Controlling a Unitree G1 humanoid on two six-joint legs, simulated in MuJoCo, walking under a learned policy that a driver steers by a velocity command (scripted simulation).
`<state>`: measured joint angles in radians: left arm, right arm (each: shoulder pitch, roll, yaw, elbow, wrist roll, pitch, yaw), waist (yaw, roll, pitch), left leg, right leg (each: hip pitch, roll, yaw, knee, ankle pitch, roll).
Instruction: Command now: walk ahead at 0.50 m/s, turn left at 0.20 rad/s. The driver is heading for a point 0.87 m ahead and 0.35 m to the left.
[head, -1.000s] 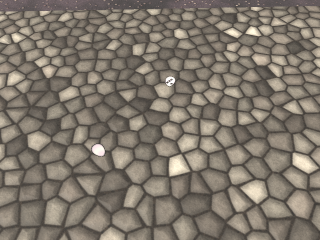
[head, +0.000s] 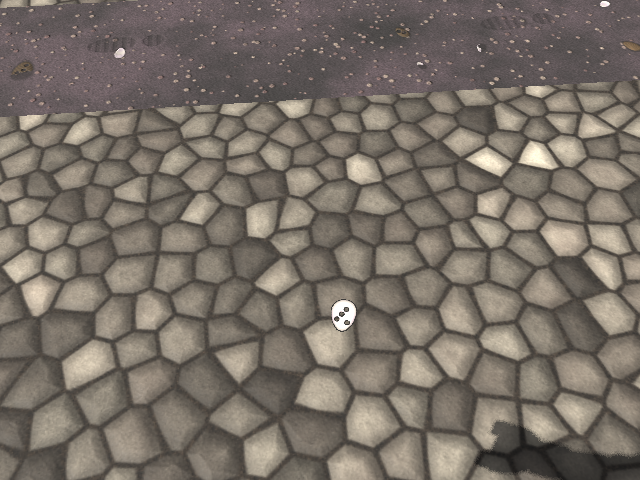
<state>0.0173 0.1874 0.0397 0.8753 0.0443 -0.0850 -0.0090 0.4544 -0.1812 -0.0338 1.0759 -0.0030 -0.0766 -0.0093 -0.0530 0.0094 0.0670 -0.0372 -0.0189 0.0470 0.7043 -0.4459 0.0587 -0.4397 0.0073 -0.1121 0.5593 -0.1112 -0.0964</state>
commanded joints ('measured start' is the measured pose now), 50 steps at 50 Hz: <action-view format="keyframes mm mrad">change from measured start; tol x16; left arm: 1 328 209 65 51 -21 14 6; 21 458 135 28 132 -23 -18 51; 50 -18 169 17 -226 -22 24 -11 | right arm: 1 30 -135 -35 -71 3 0 -2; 20 -459 -45 -15 -274 -30 54 61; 28 -29 -330 -115 -208 -30 61 19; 32 -213 -189 -71 -218 3 40 1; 50 -53 -268 -86 -261 -16 16 -4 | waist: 1 118 -83 -229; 4 46 -54 -26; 20 87 -73 43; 28 -83 108 -356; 31 40 -100 -59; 50 20 88 -39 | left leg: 1 -569 30 -106 615 5 44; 16 -615 102 29 79 466 1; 25 -241 -80 130 -144 185 162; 26 -16 -21 11 -239 187 209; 28 371 378 -824 -430 286 434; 31 -3 227 -404 -470 403 247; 35 -153 133 -284 -477 600 234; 50 -13 156 -417 -353 666 130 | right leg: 1 604 -416 624 -298 -252 -180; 5 256 -276 254 -417 -74 -59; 19 486 -256 -96 -382 430 -12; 24 585 -284 -159 -27 959 -12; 26 368 -261 -169 423 651 21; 27 -101 -60 -161 852 -199 92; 28 -275 36 74 971 -412 117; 45 -274 -81 127 165 48 154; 50 -24 -25 139 -8 -17 107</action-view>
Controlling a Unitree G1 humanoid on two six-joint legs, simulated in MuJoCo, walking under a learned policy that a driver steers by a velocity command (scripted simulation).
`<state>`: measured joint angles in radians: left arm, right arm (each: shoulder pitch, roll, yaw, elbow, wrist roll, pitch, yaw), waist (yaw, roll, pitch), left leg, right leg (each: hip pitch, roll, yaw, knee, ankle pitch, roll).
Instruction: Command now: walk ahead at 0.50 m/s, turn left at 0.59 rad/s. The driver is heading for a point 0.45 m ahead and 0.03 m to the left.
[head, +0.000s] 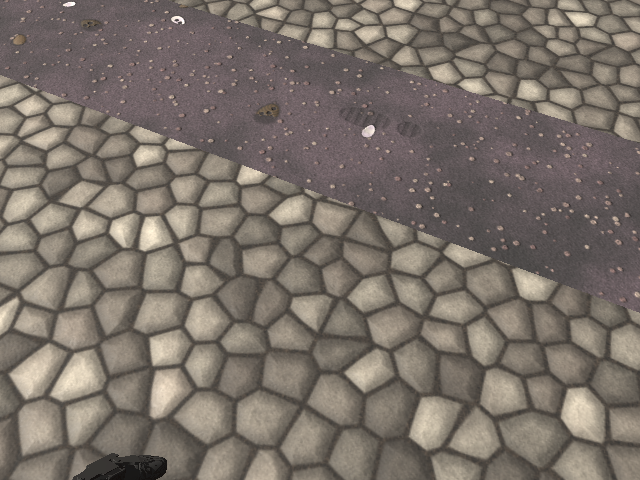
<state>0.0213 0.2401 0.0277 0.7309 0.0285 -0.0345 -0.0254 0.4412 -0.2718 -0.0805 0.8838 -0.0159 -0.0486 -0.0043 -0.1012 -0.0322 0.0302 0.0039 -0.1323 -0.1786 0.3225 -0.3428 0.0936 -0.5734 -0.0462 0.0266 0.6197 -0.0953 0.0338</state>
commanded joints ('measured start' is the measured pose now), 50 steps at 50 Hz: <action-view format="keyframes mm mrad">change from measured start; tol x32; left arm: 1 67 137 39 -57 -8 -33 14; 50 228 144 24 45 -5 43 55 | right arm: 1 -70 -189 -42 -80 -4 -15 -5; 50 -200 -5 42 -129 16 54 -6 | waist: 1 110 125 -33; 4 164 -279 -324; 28 85 300 -319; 50 52 -113 5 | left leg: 1 -96 252 -192 102 641 75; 3 -251 113 -73 546 471 22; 4 -555 -40 39 807 -198 -8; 6 -651 97 55 944 -82 0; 25 -354 97 261 240 125 -3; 28 123 572 -380 117 1053 283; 50 -336 105 68 48 74 -42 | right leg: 1 250 57 -13 -93 -70 -38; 5 758 -401 756 -370 -506 -227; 13 465 -231 8 -347 591 -188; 25 520 -227 -204 -53 583 -132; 27 294 -134 -245 389 110 -48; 28 38 60 -192 650 -619 -3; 30 16 -2 -27 686 -506 -4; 50 335 -192 241 -379 -205 -157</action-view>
